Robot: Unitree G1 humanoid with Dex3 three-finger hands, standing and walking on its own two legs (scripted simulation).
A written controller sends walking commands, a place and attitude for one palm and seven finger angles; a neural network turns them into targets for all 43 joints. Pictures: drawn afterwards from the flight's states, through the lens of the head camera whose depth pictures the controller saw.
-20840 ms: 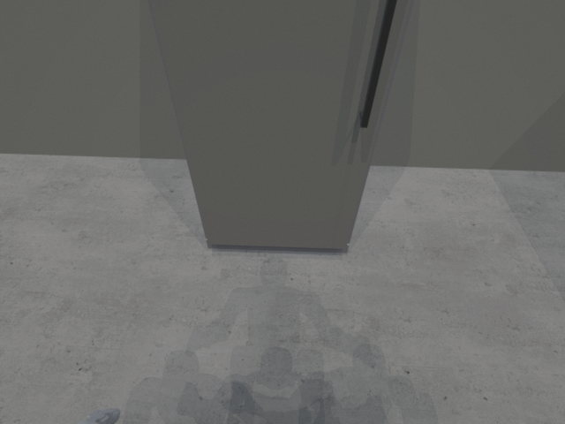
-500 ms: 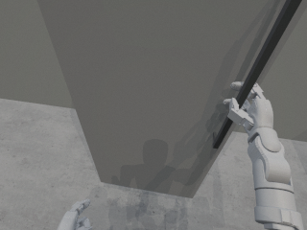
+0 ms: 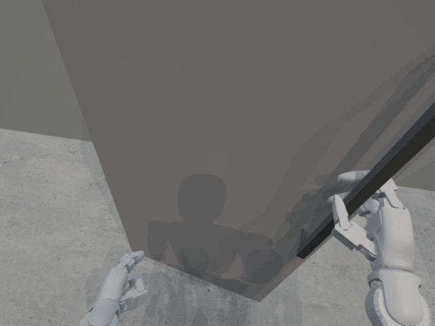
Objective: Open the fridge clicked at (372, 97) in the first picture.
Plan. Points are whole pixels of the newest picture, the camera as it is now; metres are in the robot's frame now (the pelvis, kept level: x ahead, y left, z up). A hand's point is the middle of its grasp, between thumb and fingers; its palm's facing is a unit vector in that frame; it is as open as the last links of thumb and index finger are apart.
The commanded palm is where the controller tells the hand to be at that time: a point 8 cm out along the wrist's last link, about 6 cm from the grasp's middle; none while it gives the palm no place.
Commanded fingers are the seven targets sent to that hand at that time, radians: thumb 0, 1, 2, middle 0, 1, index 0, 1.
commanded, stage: walk backward, drawing the door open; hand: right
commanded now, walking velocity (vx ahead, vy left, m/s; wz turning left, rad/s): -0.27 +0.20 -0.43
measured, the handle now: (362, 180) +0.31 -0.17 +0.18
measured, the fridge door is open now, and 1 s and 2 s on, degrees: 14 43 72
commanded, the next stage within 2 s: stop walking and hold the door back in 1.56 s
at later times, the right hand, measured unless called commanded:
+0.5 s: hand (311, 290) +0.16 -0.08 +0.14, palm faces +0.35 +0.91 -0.23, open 6.3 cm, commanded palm +0.11 -0.12 +0.15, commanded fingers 0.00 -0.90 -0.90 0.45 1.40 0.45 1.40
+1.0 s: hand out of the picture +0.06 +0.03 +0.14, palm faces +0.75 +0.60 -0.28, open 6.3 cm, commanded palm +0.00 +0.02 +0.14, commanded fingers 0.00 -0.90 -0.90 0.45 1.40 0.45 1.40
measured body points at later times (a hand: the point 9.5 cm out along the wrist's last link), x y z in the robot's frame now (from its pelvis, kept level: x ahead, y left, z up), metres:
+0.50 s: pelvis -0.05 +0.12 -0.02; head -0.01 +0.11 +0.43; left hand +0.17 +0.26 -0.12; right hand +0.14 -0.13 +0.15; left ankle +0.01 +0.26 -0.72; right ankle +0.01 -0.07 -0.75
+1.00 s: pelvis -0.03 +0.33 -0.02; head +0.02 +0.30 +0.42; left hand +0.24 +0.37 -0.13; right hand +0.02 +0.00 +0.16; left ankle +0.10 +0.41 -0.73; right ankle -0.11 +0.12 -0.75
